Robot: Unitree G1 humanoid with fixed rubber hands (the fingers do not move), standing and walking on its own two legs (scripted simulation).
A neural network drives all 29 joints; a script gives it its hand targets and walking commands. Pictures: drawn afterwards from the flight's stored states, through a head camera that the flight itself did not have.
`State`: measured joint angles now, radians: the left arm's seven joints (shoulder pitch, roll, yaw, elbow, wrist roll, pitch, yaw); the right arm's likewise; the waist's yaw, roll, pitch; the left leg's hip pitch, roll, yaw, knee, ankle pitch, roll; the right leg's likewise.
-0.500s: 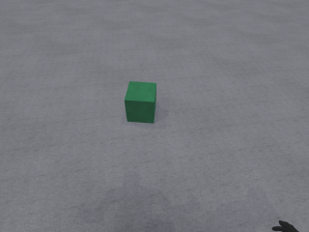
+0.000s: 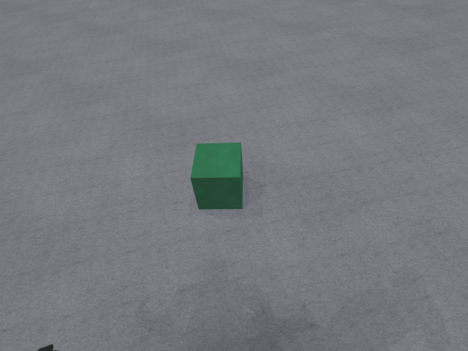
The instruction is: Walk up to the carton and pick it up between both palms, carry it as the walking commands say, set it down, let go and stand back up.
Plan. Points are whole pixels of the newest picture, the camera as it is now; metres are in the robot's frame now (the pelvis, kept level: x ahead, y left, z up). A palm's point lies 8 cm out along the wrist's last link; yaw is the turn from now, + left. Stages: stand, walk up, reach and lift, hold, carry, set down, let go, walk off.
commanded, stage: walk up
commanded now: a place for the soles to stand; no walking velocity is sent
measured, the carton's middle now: (219, 176) +1.06 +0.13 -0.64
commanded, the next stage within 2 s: none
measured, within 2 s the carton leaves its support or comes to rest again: neither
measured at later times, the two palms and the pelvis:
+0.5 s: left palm (55, 273) +0.30 +0.39 -0.07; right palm (399, 290) +0.25 -0.29 -0.07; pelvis +0.20 +0.06 -0.01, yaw -1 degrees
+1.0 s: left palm (55, 219) +0.45 +0.47 -0.09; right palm (335, 201) +0.45 -0.22 -0.07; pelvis +0.37 +0.13 -0.01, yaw -2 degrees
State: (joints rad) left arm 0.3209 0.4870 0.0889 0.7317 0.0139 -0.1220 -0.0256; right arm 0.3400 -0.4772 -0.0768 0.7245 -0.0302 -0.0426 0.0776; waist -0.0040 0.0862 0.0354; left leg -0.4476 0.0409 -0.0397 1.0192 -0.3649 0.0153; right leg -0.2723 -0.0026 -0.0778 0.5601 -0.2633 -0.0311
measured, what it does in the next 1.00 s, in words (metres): walks ahead: left foot, then right foot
